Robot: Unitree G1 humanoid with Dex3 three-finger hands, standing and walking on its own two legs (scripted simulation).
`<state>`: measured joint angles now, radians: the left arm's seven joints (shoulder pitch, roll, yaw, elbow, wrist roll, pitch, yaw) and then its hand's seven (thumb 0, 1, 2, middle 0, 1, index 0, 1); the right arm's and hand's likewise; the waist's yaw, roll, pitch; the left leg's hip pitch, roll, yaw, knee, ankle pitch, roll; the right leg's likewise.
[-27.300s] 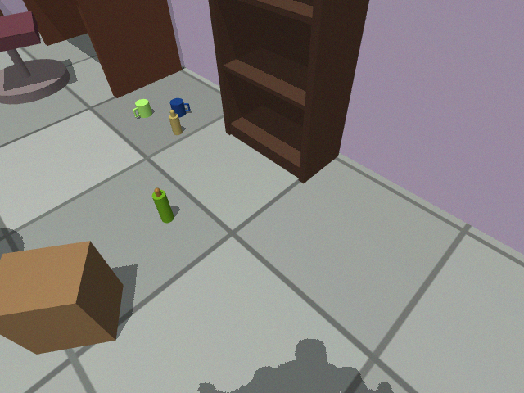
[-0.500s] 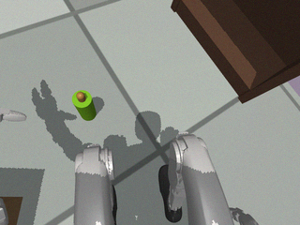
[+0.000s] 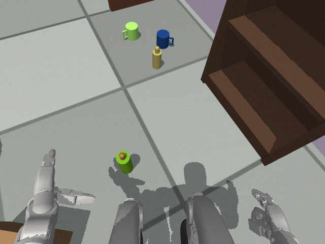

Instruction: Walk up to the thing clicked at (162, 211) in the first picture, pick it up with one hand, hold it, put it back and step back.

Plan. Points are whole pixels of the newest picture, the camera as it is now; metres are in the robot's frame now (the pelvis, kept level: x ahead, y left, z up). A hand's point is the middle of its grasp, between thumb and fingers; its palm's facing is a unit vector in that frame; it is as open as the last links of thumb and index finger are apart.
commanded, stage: home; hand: left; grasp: from the side
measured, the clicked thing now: (124, 161) +0.45 +0.17 -0.49
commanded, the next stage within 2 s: none
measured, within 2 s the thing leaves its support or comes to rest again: neither
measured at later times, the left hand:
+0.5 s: hand (60, 215) +0.21 +0.19 +0.06, palm faces +0.12 -0.95 -0.30, open 17.1 cm
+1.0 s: hand (62, 213) +0.21 +0.19 +0.07, palm faces +0.12 -0.95 -0.29, open 17.4 cm
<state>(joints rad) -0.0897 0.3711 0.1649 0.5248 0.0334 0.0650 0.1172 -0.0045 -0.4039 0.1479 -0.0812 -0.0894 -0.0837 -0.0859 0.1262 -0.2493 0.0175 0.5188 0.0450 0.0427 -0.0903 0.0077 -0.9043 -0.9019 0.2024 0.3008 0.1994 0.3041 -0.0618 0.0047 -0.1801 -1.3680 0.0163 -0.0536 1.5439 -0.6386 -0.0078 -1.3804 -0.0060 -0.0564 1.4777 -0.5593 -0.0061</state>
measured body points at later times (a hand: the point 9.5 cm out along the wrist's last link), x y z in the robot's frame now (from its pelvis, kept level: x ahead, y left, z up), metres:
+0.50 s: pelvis +0.04 +0.01 +0.12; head +0.05 +0.01 +0.57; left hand +0.20 +0.24 +0.08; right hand +0.20 -0.23 +0.04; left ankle +0.04 +0.12 -0.56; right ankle +0.06 -0.12 -0.56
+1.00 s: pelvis +0.05 +0.00 +0.13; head +0.06 +0.01 +0.57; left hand +0.20 +0.24 +0.09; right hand +0.21 -0.23 +0.05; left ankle +0.04 +0.12 -0.56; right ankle +0.06 -0.12 -0.56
